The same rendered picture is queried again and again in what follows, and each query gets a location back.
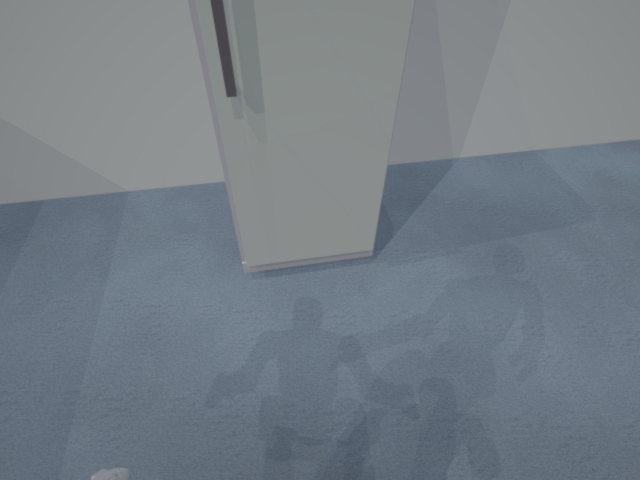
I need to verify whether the fridge door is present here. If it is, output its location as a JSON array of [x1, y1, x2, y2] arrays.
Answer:
[[196, 0, 415, 267]]

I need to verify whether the handle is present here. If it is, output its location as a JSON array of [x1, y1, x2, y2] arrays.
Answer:
[[210, 0, 237, 97]]

